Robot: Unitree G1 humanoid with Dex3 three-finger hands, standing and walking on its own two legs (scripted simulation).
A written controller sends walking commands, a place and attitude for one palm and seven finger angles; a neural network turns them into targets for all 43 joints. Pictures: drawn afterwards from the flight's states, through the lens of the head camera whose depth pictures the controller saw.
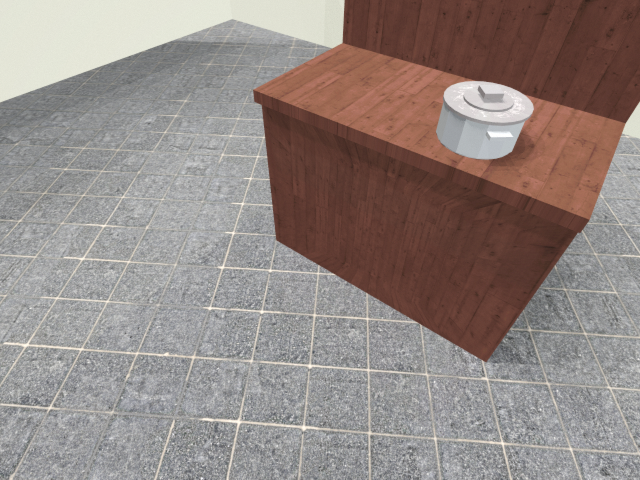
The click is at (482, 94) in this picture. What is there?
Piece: lid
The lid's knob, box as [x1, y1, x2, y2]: [478, 85, 503, 98]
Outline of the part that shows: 479,85 478,90 483,98 502,98 503,92 497,85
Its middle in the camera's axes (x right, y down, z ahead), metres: +0.41 -0.35 +0.93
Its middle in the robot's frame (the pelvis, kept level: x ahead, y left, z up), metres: +0.95 -0.36 +0.05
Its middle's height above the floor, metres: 0.83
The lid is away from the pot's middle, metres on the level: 0.00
